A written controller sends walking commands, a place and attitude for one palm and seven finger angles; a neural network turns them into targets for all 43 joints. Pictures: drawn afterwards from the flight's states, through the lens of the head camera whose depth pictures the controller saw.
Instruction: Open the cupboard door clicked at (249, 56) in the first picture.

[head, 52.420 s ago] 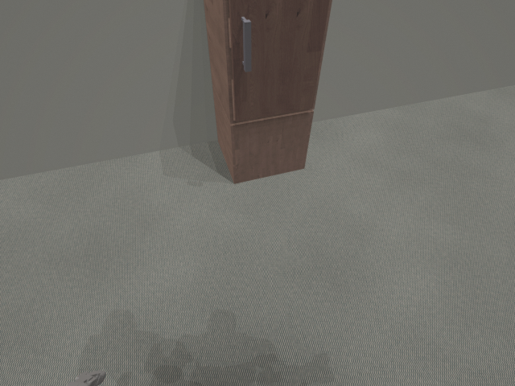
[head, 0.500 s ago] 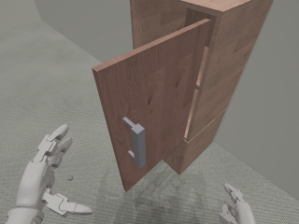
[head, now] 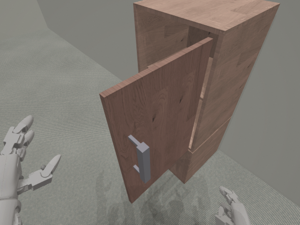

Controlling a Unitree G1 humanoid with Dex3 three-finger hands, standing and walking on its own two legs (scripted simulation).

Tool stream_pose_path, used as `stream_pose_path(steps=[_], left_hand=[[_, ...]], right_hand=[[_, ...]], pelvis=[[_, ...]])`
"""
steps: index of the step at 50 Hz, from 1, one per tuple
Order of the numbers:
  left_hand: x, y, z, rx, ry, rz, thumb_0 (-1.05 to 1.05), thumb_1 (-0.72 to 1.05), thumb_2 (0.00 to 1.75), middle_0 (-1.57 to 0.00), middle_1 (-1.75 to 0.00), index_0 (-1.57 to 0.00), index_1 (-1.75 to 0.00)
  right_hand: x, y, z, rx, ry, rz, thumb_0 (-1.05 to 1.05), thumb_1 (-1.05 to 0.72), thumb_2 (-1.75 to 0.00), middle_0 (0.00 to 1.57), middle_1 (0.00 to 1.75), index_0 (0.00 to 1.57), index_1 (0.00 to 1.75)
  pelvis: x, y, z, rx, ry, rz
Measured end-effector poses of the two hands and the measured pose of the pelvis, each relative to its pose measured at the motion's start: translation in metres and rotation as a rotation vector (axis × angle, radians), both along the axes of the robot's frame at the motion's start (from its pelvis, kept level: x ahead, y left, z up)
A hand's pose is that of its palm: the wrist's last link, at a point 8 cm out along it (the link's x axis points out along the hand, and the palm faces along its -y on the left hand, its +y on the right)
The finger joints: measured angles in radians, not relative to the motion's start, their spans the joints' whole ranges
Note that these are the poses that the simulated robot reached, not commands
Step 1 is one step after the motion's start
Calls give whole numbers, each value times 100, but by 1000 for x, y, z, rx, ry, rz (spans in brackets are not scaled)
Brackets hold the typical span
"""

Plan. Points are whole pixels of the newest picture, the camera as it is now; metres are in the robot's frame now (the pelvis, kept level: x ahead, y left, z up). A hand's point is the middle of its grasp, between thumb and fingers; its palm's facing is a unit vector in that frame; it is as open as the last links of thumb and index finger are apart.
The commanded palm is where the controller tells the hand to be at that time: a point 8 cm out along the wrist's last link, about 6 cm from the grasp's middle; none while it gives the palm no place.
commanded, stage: draw the hand back to the body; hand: left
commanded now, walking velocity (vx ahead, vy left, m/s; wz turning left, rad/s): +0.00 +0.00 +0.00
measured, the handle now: (139, 159) +0.30 +0.07 +0.01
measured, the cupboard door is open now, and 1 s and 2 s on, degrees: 91 91 91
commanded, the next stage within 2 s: step back with the hand held close in 0.50 s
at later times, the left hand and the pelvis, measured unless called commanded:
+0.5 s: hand (44, 161) +0.19 +0.24 +0.16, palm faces +0.45 -0.80 -0.39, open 7.4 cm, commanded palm +0.14 +0.28 +0.18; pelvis +0.00 -0.03 +0.01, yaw +0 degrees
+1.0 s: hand (31, 174) +0.16 +0.25 +0.16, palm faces +0.33 -0.79 -0.51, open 7.4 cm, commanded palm +0.10 +0.29 +0.18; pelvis -0.04 -0.01 +0.01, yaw -1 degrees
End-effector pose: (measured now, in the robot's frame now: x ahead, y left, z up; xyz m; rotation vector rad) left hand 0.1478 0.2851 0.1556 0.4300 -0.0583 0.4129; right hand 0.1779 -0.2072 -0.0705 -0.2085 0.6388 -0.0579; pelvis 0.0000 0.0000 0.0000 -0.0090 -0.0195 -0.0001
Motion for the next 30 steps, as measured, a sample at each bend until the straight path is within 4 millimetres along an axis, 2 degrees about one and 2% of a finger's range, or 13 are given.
stream_pose_path(steps=[10,19,30], left_hand=[[4,9,30,63,-79,56,0,73,83,-20,-30,-20,-30],[4,-6,11,-1,-12,46,1,87,89,-21,-30,-20,-30],[-3,-15,25,35,-54,45,1,89,90,-21,-30,-21,-30]], right_hand=[[6,-17,1,-10,21,-8,1,-91,-90,21,30,20,30],[2,-33,0,-18,45,-28,1,-91,-90,20,30,20,30],[1,-41,-1,-5,33,-34,1,-91,-90,20,30,20,30]], pelvis=[[4,-8,5,7,-16,-2],[4,-19,7,11,-24,-3],[1,-28,8,11,-40,-1]])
